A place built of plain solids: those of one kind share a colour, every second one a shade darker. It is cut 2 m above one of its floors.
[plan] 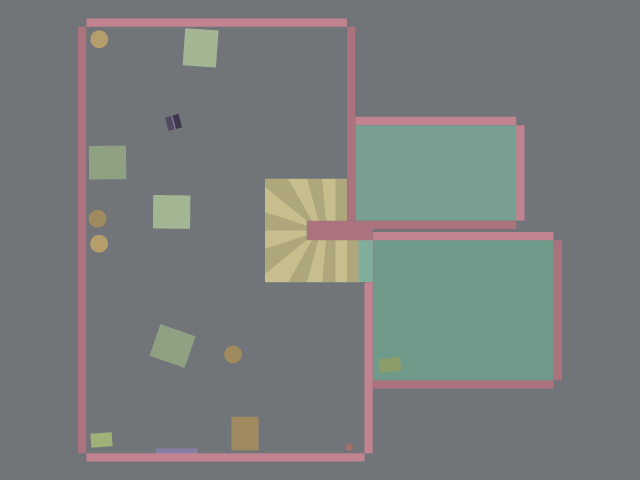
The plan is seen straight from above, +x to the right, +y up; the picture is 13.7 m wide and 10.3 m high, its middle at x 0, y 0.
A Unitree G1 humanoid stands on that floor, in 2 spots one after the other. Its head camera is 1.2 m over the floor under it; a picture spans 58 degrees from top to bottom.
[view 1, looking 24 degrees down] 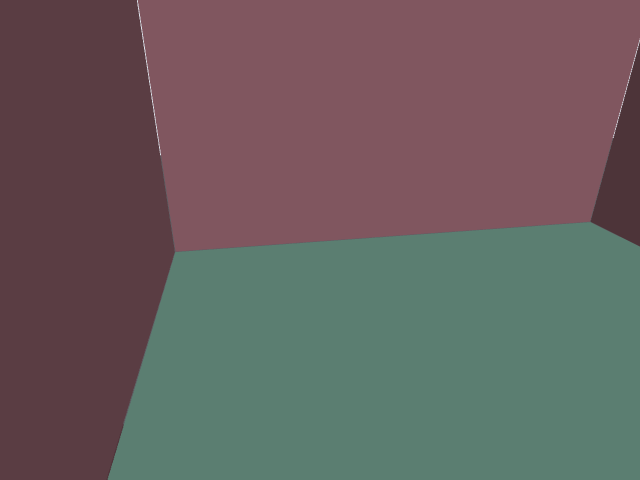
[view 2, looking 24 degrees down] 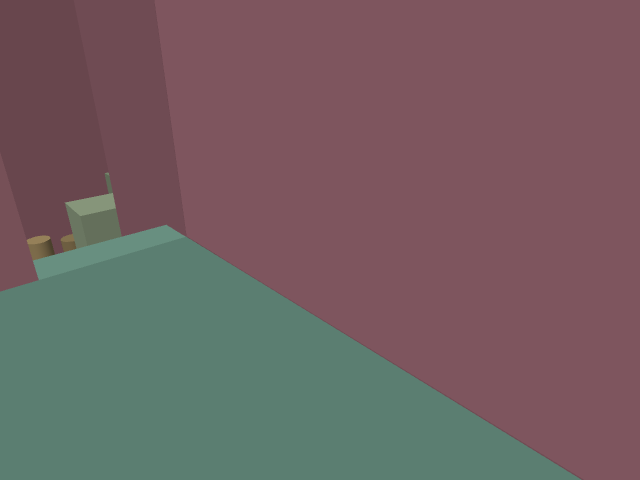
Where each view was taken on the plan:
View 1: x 2.39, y -0.48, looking -10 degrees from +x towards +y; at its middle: wall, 2.92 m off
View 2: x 3.78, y -1.20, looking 137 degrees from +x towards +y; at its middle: wall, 1.93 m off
